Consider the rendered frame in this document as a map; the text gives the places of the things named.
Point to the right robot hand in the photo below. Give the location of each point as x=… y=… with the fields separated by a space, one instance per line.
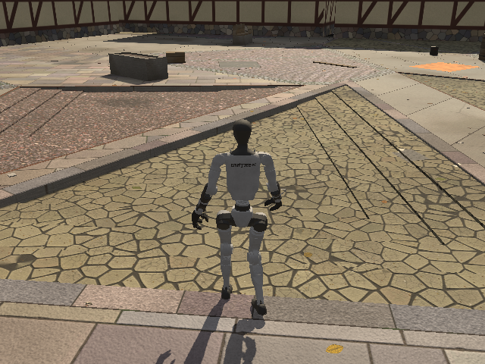
x=277 y=206

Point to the left robot forearm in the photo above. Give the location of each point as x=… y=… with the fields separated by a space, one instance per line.
x=203 y=201

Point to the right robot forearm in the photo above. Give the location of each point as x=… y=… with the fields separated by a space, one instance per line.
x=276 y=195

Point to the left robot upper arm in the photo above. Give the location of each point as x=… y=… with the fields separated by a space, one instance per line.
x=214 y=172

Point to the right robot upper arm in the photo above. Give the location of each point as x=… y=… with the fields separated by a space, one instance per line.
x=269 y=170

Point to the left robot hand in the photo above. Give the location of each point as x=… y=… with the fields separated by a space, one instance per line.
x=195 y=219

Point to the right robot thigh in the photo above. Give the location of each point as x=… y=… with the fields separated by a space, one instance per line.
x=256 y=234

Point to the robot right shin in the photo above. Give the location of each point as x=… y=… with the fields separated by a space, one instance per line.
x=256 y=272

